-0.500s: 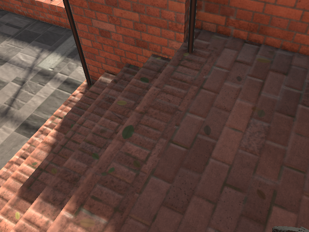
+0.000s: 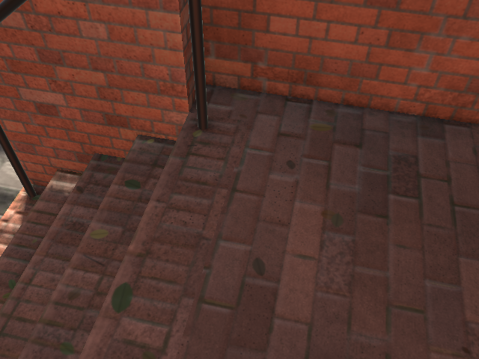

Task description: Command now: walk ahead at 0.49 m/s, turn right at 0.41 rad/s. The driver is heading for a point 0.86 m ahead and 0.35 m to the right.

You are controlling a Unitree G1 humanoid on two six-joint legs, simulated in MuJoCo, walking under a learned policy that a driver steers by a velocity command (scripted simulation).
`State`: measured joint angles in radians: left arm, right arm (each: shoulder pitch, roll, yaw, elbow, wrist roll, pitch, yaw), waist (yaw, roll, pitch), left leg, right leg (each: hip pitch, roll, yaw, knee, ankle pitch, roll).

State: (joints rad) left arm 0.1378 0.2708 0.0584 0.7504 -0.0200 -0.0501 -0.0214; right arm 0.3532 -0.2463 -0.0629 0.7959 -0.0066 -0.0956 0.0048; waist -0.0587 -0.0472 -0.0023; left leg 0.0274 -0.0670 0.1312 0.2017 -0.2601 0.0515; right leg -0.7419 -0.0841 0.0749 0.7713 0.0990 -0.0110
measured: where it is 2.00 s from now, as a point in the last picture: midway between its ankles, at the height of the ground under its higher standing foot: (353, 251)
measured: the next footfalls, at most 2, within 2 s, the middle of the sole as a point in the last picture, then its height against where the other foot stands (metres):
right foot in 0.16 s outside the picture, level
left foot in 0.64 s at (232, 328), level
